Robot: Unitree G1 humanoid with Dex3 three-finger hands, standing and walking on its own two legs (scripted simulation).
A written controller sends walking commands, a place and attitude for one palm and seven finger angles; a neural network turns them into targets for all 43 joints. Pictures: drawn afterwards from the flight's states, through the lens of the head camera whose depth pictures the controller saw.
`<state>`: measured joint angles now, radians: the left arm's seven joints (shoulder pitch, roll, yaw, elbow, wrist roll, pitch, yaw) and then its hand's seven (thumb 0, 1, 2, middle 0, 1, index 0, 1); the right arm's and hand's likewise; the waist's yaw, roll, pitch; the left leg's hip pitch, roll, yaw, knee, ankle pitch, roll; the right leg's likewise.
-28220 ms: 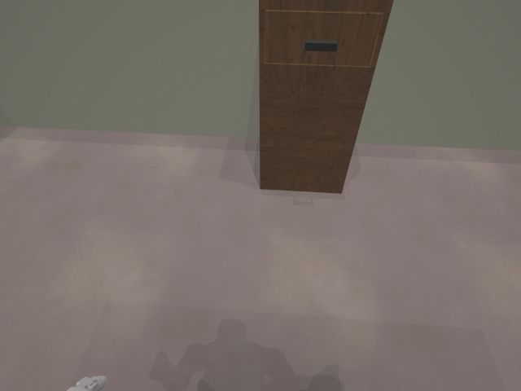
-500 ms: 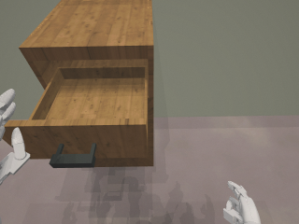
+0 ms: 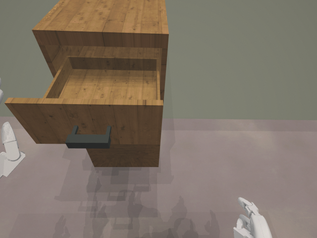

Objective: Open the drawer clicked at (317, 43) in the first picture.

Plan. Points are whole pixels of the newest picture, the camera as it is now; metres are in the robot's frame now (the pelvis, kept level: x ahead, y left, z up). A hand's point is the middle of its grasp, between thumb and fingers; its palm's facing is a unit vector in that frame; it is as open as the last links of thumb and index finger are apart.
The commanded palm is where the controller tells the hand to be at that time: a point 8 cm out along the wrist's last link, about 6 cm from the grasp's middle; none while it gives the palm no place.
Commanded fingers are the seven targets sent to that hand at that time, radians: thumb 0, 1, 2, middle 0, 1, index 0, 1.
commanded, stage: step back with the hand held close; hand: left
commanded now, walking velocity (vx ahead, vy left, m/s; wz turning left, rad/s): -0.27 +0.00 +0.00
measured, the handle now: (90, 135) +0.37 +0.21 +0.04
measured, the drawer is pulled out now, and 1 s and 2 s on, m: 0.28 0.28 0.28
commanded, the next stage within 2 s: stop stepping back and stand still in 0.54 s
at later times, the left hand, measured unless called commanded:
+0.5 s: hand out of the picture +0.12 +0.25 +0.21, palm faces +0.37 -0.78 -0.50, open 7.5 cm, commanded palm +0.04 +0.29 +0.23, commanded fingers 0.00 0.90 0.90 -0.20 -0.30 -0.20 -0.30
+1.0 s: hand out of the picture -0.02 +0.20 +0.22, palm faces +0.44 -0.80 -0.41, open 7.5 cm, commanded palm -0.08 +0.24 +0.23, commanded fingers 0.00 0.90 0.90 -0.20 -0.30 -0.20 -0.30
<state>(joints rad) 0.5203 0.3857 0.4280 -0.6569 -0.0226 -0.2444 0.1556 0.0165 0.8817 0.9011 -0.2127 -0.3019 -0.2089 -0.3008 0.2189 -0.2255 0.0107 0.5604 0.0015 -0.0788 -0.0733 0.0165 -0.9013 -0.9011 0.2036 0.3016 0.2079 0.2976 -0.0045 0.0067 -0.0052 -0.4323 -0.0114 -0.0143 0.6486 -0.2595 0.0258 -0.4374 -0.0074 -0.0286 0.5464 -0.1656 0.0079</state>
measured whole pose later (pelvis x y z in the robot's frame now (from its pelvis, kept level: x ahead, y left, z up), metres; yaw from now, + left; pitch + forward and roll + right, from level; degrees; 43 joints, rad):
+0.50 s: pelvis -0.09 +0.00 +0.01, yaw +1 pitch +4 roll -1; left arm 0.56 0.47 0.47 -0.67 -0.05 -0.24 0.13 0.02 0.88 0.90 -0.21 -0.30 -0.21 -0.30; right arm 0.15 -0.19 -0.02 0.59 -0.01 -0.11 -0.06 0.02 -0.90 -0.90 0.20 0.30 0.21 0.30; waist -0.01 -0.03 0.01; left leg -0.37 0.00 0.02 0.51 -0.20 0.04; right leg -0.45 0.05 0.03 0.79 -0.44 0.01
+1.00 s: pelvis -0.21 -0.04 +0.02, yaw -1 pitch +2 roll +1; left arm 0.56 0.39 0.42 -0.60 -0.03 -0.22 0.16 0.01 0.88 0.90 -0.21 -0.30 -0.21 -0.30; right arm 0.35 -0.27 -0.02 0.67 0.00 -0.10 -0.08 0.02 -0.90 -0.90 0.20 0.30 0.21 0.30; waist -0.02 -0.02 -0.10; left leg -0.30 0.03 0.07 0.57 -0.35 0.02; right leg -0.21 -0.01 -0.06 0.48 -0.31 -0.03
